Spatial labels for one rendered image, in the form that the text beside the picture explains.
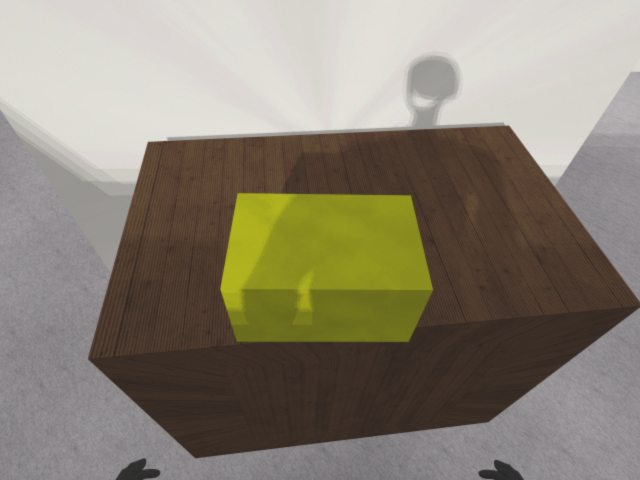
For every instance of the left robot hand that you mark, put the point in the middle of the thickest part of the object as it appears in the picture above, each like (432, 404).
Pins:
(134, 471)

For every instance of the right robot hand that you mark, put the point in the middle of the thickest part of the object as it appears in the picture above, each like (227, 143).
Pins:
(504, 472)

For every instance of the pedestal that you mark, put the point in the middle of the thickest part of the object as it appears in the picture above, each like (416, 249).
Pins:
(519, 289)

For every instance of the carton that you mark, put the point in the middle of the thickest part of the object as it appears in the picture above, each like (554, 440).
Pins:
(324, 268)

